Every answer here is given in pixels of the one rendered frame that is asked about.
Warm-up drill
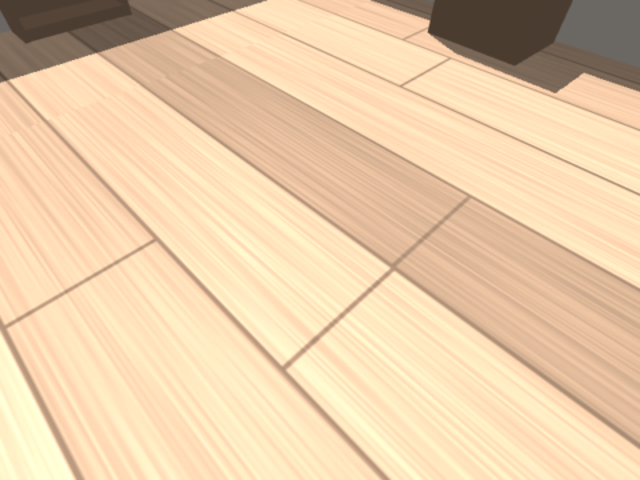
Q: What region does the bookshelf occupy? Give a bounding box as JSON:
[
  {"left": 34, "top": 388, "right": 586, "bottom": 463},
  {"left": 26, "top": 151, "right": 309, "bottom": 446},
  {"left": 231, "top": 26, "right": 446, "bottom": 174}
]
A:
[{"left": 0, "top": 0, "right": 132, "bottom": 44}]

